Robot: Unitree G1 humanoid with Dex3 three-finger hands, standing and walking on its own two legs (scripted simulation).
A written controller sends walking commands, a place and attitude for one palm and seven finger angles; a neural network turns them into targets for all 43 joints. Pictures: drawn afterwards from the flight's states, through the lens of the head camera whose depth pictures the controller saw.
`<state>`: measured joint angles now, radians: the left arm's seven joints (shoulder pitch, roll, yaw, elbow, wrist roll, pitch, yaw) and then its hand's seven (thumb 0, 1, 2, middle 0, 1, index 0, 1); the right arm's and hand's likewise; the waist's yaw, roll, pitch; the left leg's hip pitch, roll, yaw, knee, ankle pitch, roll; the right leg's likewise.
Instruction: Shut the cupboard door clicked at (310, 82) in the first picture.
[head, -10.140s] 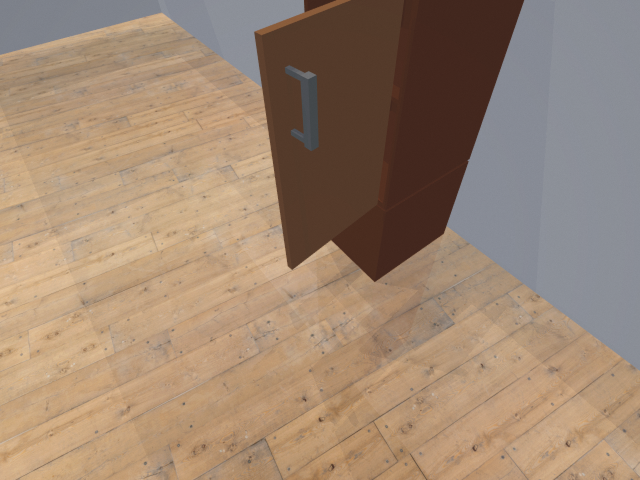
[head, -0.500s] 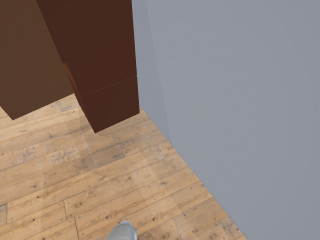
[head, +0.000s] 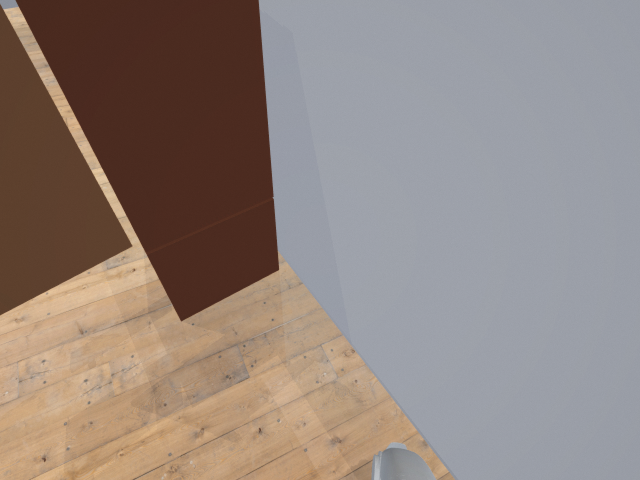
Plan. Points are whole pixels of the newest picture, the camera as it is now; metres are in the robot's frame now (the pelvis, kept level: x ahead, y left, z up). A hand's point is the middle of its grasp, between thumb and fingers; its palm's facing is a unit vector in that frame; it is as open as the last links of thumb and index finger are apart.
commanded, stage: turn to face it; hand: left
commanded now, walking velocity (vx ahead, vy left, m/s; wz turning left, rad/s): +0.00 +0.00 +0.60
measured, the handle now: out of the picture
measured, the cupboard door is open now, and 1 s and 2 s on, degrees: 97 97 97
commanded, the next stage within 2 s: take the last steps up to it in 1.30 s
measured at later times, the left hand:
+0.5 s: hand out of the picture +0.14 +0.21 -0.20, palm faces +0.29 -0.94 -0.16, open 7.3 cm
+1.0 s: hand out of the picture +0.12 +0.26 -0.17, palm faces +0.50 -0.83 -0.24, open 7.4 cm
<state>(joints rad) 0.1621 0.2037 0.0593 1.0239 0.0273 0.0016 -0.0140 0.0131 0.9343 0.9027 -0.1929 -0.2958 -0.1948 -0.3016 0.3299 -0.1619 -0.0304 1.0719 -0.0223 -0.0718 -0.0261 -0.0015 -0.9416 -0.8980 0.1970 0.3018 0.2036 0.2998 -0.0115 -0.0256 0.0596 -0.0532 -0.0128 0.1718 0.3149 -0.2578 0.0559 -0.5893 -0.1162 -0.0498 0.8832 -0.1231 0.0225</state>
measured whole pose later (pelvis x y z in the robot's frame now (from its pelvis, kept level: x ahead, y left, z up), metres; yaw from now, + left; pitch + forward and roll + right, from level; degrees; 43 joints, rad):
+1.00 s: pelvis +0.14 +0.02 +0.00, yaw +31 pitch +1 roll -2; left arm 0.12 0.25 0.06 0.93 0.02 0.06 0.02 0.01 0.91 0.90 -0.19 -0.30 -0.20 -0.30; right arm 0.24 -0.18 -0.05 0.97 -0.02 0.03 0.00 0.01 -0.91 -0.90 0.20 0.30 0.21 0.30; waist -0.02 -0.01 0.09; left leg -0.24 -0.08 -0.10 0.44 -0.21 0.08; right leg -0.46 -0.06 0.02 0.95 -0.38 0.10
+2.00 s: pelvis +0.17 +0.09 +0.00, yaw +47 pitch -1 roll +0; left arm 0.18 0.20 0.04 1.03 0.02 0.01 -0.02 0.01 0.91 0.90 -0.19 -0.30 -0.19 -0.30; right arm 0.39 -0.15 -0.01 1.09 -0.02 -0.06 -0.03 0.00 -0.93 -0.90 0.20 0.30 0.20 0.30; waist 0.00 -0.03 0.06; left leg 0.04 -0.09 0.06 0.26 -0.30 0.10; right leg -0.59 -0.07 -0.05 1.01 -0.21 0.00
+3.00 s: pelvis +0.29 +0.18 -0.01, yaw +44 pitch +0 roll +1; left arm 0.23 0.17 0.04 1.00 0.03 0.02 0.02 0.01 0.91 0.90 -0.19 -0.30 -0.20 -0.30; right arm 0.15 -0.21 -0.07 1.01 -0.02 0.07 -0.01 0.01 -0.91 -0.90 0.20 0.30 0.20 0.30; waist 0.00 0.05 0.06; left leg -0.42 0.03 0.01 0.77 -0.41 -0.03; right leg -0.21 -0.02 -0.05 0.56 -0.36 -0.03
